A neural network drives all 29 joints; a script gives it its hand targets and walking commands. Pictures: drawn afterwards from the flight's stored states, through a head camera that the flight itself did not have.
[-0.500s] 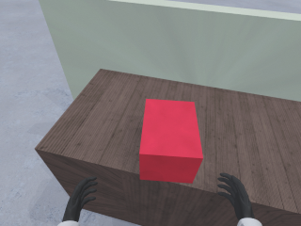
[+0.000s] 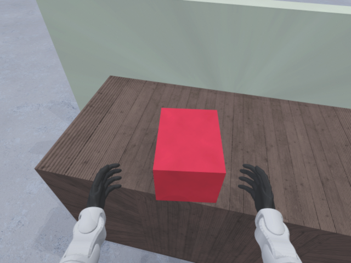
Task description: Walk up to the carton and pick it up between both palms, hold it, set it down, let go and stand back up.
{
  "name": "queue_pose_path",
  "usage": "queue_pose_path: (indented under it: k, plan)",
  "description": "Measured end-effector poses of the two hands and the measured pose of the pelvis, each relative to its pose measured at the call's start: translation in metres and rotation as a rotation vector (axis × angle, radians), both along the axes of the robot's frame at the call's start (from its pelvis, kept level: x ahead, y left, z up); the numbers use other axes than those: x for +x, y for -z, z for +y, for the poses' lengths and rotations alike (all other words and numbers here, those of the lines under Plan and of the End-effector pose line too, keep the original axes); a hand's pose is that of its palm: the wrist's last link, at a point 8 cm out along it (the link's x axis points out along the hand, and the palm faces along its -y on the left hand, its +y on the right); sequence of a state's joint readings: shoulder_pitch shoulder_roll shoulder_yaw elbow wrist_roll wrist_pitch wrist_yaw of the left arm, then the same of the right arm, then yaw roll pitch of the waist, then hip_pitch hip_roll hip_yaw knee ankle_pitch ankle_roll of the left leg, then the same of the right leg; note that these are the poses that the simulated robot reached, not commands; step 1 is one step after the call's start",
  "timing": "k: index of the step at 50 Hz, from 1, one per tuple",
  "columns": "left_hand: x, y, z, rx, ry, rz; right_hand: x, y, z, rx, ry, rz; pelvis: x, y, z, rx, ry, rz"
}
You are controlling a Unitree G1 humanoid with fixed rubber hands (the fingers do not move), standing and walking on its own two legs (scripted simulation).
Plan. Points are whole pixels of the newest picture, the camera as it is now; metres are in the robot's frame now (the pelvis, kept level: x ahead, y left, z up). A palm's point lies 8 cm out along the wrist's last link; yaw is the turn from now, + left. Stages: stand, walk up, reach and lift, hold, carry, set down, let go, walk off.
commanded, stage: reach and lift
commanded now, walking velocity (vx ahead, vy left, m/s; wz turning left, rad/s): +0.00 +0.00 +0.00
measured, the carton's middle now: (187, 153) +0.43 -0.05 -0.04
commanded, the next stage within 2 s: none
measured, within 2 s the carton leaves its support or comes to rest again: neither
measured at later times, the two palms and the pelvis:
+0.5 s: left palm (107, 161) +0.35 +0.16 +0.04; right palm (262, 171) +0.30 -0.21 +0.03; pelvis +0.01 +0.00 +0.00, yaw -1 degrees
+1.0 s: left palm (107, 131) +0.41 +0.17 +0.08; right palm (250, 138) +0.38 -0.20 +0.07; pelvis +0.01 +0.01 +0.00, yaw -1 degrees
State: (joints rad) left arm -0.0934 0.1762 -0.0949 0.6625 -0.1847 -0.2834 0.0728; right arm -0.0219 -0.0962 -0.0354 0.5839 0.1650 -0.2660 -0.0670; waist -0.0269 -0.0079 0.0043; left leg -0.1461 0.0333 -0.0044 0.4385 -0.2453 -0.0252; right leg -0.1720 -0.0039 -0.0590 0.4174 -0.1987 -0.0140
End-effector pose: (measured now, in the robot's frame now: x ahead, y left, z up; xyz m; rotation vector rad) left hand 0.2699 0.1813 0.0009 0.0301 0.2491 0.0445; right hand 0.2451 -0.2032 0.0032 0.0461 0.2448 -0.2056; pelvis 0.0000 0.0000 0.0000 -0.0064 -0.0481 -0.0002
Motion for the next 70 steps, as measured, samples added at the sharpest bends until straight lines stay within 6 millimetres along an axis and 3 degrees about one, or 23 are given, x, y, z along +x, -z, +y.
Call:
queue_pose_path:
  k: [7,16,26,38,52,70]
  plan:
    - [0.025,-0.002,-0.003,0.012,0.013,0.007,0.032,-0.005,0.009,-0.002,-0.022,0.003,0.007,0.0,-0.006,0.001,-0.001,0.036]
    - [0.047,-0.015,-0.006,0.02,0.045,-0.016,0.048,-0.009,0.002,-0.021,0.006,-0.006,0.017,-0.001,-0.006,-0.004,-0.005,0.048]
    - [0.081,-0.045,-0.017,0.019,0.092,-0.032,0.062,-0.035,-0.011,-0.026,0.026,-0.038,0.014,-0.003,0.001,-0.005,0.015,0.036]
    - [0.113,-0.069,-0.017,0.003,0.045,-0.011,0.108,-0.071,0.003,-0.032,-0.014,-0.032,0.004,-0.004,0.007,-0.002,0.038,0.066]
    - [0.146,-0.083,-0.017,0.038,0.026,-0.011,0.142,-0.066,0.005,-0.015,-0.01,0.013,0.008,-0.002,0.009,-0.01,0.021,0.143]
    - [0.18,-0.073,-0.026,0.028,0.033,-0.016,0.173,-0.065,-0.013,-0.039,0.001,0.021,0.0,0.011,0.002,-0.006,0.026,0.308]
